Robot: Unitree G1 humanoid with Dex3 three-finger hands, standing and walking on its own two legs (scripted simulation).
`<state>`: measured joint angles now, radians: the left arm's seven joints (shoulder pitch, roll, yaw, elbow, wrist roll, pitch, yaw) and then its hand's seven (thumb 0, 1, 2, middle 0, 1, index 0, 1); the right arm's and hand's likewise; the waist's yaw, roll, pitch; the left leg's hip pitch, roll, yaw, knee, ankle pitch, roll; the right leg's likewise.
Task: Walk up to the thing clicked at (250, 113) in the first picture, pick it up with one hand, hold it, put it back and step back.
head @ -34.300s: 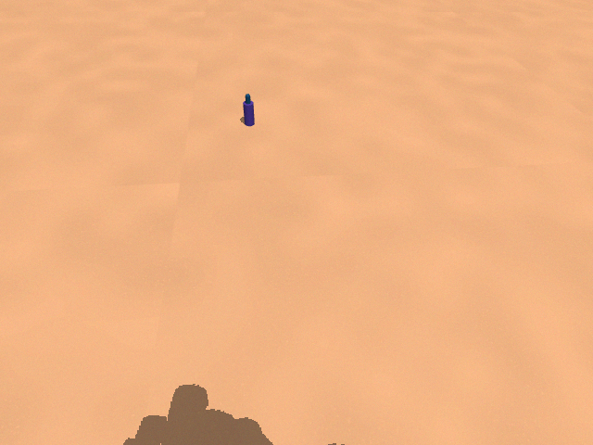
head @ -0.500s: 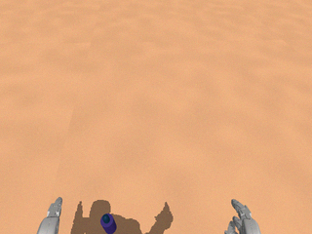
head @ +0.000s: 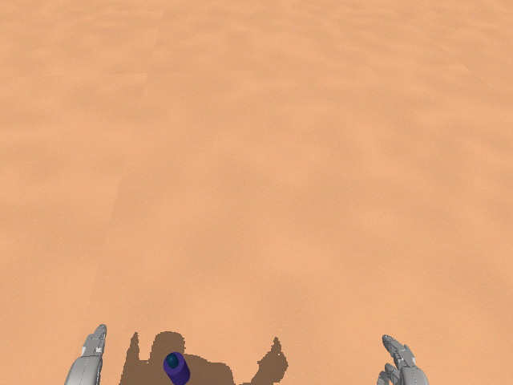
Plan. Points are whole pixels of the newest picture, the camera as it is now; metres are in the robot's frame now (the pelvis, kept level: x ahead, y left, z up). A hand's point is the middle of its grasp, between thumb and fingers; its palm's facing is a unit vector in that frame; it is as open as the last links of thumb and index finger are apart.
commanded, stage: home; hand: left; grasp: from the side
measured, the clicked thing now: (176, 367) +0.34 +0.23 -0.62
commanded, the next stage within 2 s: stand in 1.02 s
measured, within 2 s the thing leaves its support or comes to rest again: neither
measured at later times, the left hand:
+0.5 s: hand out of the picture +0.16 +0.18 -0.05, palm faces +0.11 -0.95 -0.28, open 17.5 cm
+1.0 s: hand out of the picture +0.17 +0.19 -0.05, palm faces +0.11 -0.95 -0.28, open 17.6 cm
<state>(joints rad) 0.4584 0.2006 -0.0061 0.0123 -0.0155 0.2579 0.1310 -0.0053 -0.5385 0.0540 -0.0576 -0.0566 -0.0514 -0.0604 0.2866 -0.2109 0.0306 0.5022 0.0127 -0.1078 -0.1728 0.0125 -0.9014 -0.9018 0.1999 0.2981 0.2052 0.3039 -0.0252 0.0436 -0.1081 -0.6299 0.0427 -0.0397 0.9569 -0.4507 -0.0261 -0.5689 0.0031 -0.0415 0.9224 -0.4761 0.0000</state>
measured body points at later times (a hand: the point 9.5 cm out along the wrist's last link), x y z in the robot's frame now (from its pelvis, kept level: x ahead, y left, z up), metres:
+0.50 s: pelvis -0.01 +0.00 +0.00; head +0.01 +0.00 +0.45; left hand +0.15 +0.23 -0.03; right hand +0.16 -0.24 -0.07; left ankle +0.02 +0.13 -0.69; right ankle +0.00 -0.12 -0.69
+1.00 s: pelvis +0.00 +0.00 +0.00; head +0.01 +0.00 +0.45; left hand +0.16 +0.23 -0.03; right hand +0.16 -0.24 -0.07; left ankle +0.02 +0.13 -0.69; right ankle +0.00 -0.12 -0.69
